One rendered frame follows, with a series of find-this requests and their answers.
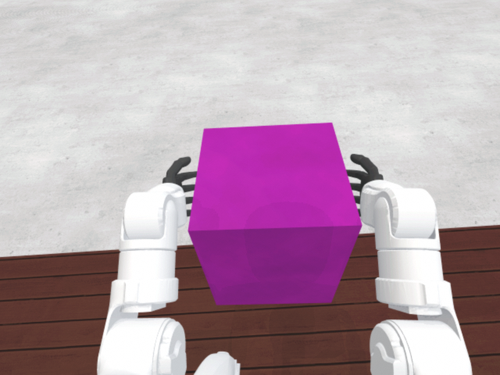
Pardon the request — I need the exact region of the robot right forearm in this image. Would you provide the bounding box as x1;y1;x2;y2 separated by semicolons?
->
360;180;472;375

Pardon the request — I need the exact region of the robot right upper arm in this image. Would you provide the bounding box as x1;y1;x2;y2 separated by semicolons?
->
370;320;471;375

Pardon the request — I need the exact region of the robot left upper arm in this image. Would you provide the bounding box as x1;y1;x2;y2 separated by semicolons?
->
98;318;187;375

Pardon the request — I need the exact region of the robot right hand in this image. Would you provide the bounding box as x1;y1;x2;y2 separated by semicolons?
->
346;154;384;217

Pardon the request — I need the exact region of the robot left hand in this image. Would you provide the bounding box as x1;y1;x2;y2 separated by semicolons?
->
162;157;197;216

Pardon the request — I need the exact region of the carton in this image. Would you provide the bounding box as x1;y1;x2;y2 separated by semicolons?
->
188;123;362;305

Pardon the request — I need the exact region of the robot left forearm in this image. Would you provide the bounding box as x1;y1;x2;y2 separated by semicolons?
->
97;183;188;374

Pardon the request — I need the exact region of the robot left thigh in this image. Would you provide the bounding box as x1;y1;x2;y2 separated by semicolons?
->
194;353;240;375

